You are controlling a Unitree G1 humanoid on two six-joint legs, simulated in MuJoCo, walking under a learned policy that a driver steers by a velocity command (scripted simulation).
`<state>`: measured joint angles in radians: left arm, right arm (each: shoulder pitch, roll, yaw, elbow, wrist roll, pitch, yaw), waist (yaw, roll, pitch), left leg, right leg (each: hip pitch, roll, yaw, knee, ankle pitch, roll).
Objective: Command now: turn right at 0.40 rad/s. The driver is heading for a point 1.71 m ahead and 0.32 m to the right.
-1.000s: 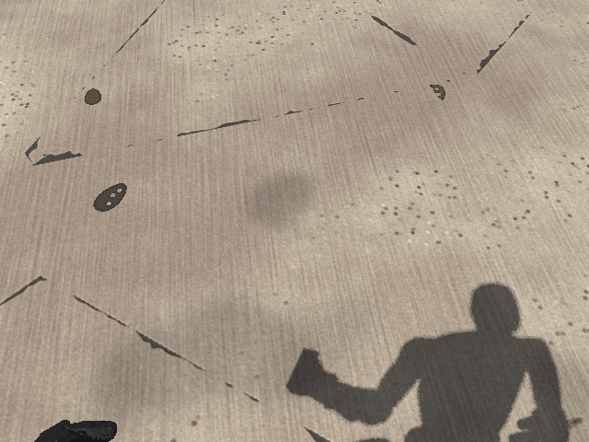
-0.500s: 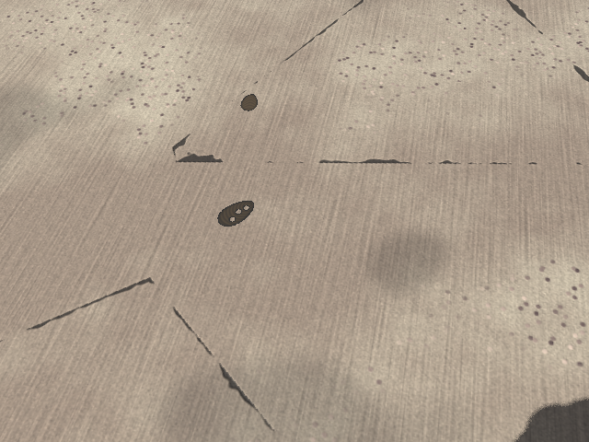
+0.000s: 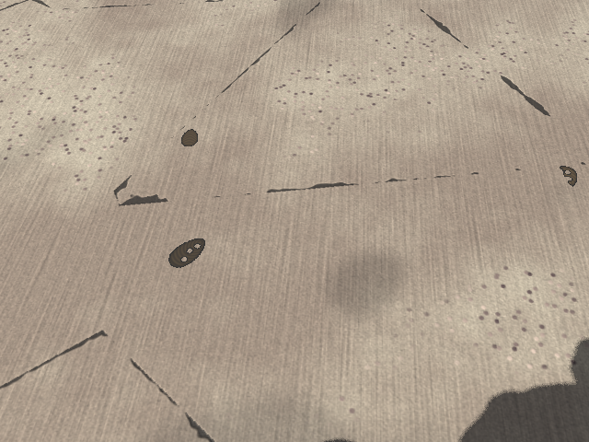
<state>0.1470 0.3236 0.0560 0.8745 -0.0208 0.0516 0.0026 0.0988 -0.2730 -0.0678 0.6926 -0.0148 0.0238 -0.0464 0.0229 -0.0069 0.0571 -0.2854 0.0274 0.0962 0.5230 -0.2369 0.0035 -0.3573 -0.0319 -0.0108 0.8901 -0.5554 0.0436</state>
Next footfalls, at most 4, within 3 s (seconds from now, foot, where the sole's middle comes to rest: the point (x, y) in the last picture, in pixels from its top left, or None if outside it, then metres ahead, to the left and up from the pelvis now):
0.12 right None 0.02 -0.13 -0.77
0.76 left None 0.11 0.06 -0.77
1.06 right None -0.02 -0.16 -0.77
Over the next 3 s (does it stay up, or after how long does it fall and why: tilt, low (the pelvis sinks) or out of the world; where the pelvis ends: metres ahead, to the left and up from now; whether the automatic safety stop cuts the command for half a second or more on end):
stays up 0.09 -0.04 0.00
